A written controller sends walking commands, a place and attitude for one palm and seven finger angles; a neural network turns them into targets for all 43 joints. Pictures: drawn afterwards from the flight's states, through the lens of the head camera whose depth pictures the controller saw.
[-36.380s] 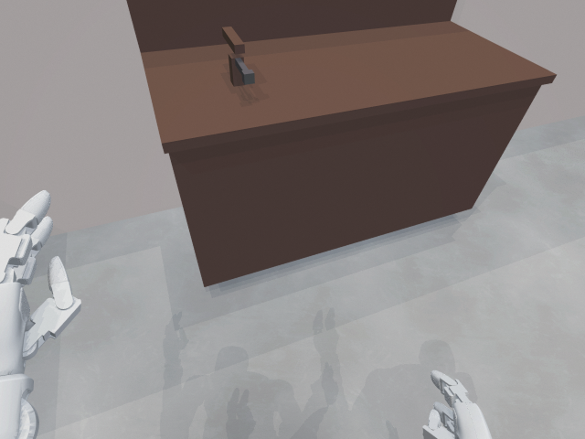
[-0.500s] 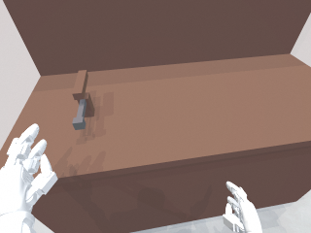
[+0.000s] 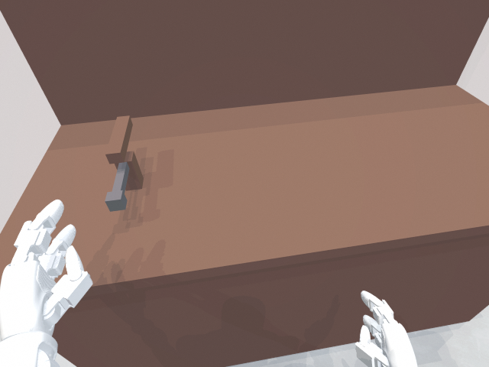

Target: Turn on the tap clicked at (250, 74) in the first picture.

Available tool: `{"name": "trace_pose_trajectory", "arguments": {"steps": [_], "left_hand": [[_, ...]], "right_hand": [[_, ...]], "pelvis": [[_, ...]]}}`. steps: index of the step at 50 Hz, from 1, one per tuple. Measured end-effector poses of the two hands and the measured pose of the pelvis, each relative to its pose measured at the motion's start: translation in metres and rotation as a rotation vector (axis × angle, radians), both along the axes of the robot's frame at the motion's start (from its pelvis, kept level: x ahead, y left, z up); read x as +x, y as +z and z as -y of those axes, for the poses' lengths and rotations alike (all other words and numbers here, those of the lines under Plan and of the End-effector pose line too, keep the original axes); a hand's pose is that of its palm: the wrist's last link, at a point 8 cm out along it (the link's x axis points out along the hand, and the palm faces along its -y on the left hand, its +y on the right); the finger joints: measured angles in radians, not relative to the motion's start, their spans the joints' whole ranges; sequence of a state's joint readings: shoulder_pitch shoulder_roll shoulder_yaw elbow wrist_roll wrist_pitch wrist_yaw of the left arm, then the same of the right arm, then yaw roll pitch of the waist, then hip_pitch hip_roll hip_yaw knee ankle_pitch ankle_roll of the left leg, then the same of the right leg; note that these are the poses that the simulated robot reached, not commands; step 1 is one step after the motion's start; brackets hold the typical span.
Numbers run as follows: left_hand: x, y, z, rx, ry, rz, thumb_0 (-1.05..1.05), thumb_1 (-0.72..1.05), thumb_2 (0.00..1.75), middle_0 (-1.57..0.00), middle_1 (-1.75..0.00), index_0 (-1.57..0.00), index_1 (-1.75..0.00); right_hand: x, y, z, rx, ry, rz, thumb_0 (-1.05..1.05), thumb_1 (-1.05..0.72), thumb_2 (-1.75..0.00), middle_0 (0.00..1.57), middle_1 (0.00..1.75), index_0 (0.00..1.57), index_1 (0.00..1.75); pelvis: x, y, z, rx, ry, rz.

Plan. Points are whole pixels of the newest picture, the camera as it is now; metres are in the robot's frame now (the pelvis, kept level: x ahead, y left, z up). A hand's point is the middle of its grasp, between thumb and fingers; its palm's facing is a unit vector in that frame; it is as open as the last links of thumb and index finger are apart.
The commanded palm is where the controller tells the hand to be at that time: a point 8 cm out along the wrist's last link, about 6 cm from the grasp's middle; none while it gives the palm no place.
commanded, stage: turn the palm inward beside the body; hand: left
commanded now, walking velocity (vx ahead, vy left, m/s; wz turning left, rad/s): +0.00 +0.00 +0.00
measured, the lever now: (116, 200) +0.36 +0.29 +0.08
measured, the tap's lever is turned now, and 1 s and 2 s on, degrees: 0 0 0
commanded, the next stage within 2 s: reach beside the lever's end, fingers flat in 0.02 s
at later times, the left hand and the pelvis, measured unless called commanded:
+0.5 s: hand (88, 259) +0.21 +0.24 +0.14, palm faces +0.49 -0.86 -0.13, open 7.4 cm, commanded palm +0.17 +0.29 +0.14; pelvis +0.00 -0.02 +0.00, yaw +0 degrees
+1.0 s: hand (88, 238) +0.26 +0.28 +0.11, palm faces +0.49 -0.87 -0.10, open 7.5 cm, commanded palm +0.22 +0.31 +0.11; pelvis +0.01 +0.01 +0.00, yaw -1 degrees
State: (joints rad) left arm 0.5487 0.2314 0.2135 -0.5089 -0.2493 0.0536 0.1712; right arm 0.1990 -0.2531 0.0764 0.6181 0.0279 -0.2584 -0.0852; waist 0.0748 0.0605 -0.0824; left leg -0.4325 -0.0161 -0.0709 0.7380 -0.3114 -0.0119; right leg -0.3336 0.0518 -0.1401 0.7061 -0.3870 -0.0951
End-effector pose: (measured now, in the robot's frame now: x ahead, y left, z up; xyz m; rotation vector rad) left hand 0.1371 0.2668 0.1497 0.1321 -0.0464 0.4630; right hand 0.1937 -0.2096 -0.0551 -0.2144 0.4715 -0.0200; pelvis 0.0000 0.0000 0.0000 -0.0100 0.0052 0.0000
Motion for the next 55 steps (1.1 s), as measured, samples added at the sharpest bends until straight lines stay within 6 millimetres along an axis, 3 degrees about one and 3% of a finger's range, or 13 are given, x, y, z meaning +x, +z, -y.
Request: {"name": "trace_pose_trajectory", "arguments": {"steps": [11, 21, 32, 49, 55], "left_hand": [[0.004, 0.001, 0.012, 0.011, -0.002, 0.005, 0.02, 0.89, 0.90, -0.21, -0.30, -0.20, -0.30], [0.018, -0.008, -0.008, 0.012, 0.057, -0.020, 0.02, 0.89, 0.90, -0.21, -0.30, -0.20, -0.30], [0.045, -0.015, -0.024, -0.010, 0.044, -0.033, 0.02, 0.90, 0.90, -0.21, -0.29, -0.20, -0.30], [0.074, -0.030, -0.050, -0.030, 0.051, -0.033, 0.02, 0.90, 0.90, -0.19, -0.26, -0.19, -0.27], [0.088, -0.033, -0.048, -0.038, 0.030, -0.016, 0.02, 0.90, 0.90, -0.19, -0.24, -0.18, -0.25]], "right_hand": [[0.000, -0.004, 0.016, 0.004, -0.012, -0.003, 0.02, -0.90, -0.90, 0.21, 0.30, 0.20, 0.30], [-0.006, -0.011, 0.034, -0.009, -0.057, -0.047, 0.02, -0.90, -0.90, 0.21, 0.30, 0.20, 0.30], [-0.016, -0.016, 0.044, -0.023, -0.112, -0.085, 0.02, -0.90, -0.90, 0.20, 0.30, 0.20, 0.30], [-0.017, -0.014, 0.020, -0.036, -0.106, -0.113, 0.02, -0.90, -0.90, 0.20, 0.30, 0.20, 0.30], [-0.014, -0.014, 0.006, -0.037, -0.081, -0.115, 0.02, -0.90, -0.90, 0.20, 0.30, 0.20, 0.30]], "pelvis": [[0.002, -0.001, 0.013, 0.005, 0.001, -0.003], [0.003, -0.001, 0.023, 0.007, -0.003, -0.008], [0.004, 0.001, 0.019, 0.009, -0.013, -0.021], [0.007, 0.003, -0.004, -0.001, -0.017, -0.043], [0.006, 0.004, -0.014, -0.005, -0.014, -0.049]]}}
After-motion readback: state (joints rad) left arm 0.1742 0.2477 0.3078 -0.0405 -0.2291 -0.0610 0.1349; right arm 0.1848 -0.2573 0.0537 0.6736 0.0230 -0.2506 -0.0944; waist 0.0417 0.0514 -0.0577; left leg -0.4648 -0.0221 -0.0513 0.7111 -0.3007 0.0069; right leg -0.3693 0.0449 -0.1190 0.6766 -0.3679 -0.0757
